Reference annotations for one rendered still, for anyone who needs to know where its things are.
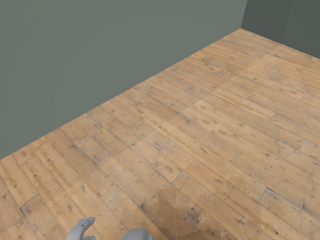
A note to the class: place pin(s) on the robot left hand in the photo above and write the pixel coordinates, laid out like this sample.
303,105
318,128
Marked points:
77,232

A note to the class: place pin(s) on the left robot thigh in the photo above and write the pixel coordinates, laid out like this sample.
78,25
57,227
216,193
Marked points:
137,234

